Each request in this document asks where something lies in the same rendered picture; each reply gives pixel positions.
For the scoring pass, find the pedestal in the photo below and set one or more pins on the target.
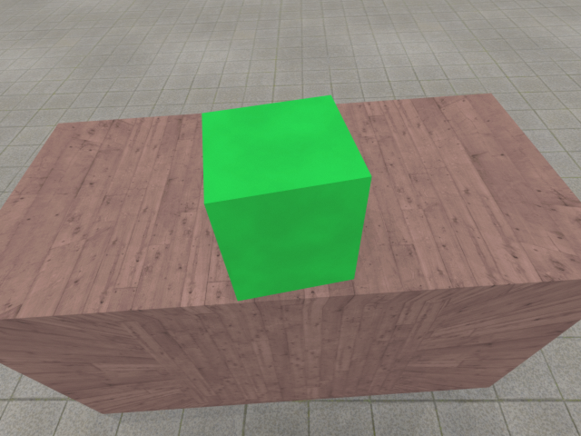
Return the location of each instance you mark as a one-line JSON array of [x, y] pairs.
[[114, 292]]

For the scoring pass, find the carton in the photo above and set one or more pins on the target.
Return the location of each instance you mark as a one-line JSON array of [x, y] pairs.
[[286, 191]]

